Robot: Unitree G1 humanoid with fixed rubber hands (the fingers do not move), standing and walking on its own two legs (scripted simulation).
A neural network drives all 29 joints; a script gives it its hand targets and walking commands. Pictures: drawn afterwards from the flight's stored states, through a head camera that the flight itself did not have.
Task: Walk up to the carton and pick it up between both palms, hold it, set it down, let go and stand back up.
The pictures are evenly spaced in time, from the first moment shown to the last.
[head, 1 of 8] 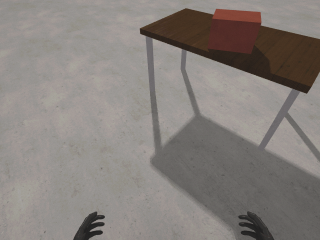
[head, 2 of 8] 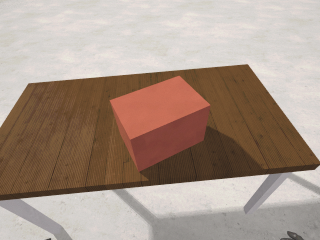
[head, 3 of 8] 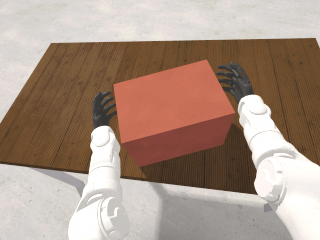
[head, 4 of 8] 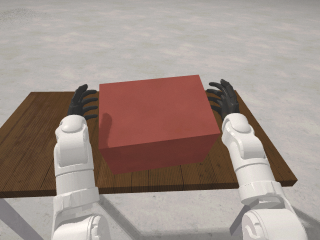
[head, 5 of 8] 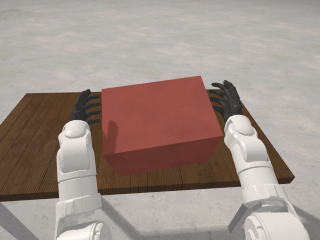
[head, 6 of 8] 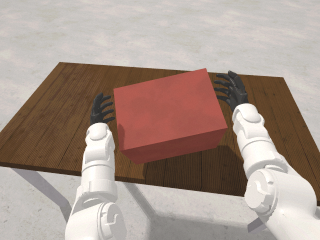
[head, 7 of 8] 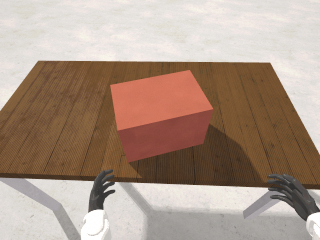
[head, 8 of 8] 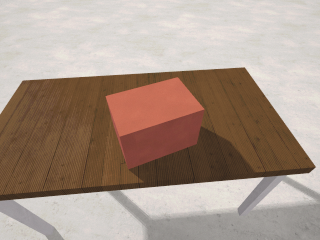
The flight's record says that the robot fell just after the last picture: no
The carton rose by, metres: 0.20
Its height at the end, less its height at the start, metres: +0.00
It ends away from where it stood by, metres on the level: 0.02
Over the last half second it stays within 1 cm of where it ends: yes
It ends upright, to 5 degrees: yes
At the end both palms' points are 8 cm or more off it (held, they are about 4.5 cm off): yes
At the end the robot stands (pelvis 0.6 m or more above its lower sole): yes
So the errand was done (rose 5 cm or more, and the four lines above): yes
